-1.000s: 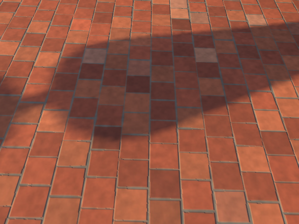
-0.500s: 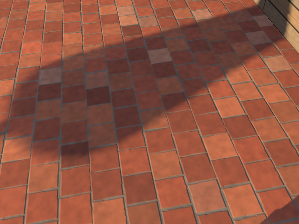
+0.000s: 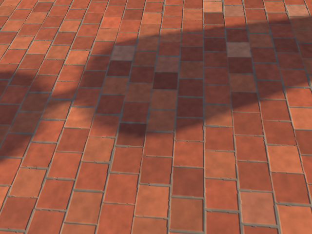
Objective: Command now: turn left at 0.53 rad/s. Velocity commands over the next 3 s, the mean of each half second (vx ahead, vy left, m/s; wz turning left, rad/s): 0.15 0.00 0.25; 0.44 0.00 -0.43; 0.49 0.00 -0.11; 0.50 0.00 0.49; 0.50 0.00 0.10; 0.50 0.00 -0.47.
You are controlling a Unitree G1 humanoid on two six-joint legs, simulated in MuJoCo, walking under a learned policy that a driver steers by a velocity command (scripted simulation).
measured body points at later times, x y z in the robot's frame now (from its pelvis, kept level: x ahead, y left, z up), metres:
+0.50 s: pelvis +0.04 +0.04 +0.00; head +0.05 +0.06 +0.45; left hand +0.06 +0.31 -0.14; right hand +0.13 -0.22 -0.12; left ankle -0.04 +0.11 -0.74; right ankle +0.08 -0.10 -0.68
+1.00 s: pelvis +0.28 -0.01 -0.01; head +0.31 -0.02 +0.44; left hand +0.41 +0.25 -0.13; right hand +0.35 -0.28 -0.13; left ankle +0.28 +0.15 -0.65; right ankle +0.30 -0.05 -0.74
